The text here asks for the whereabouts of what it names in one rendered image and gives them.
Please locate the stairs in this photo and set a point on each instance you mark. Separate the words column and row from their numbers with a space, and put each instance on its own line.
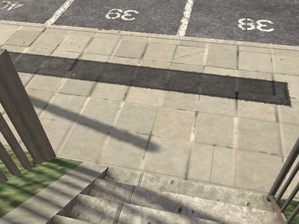
column 131, row 197

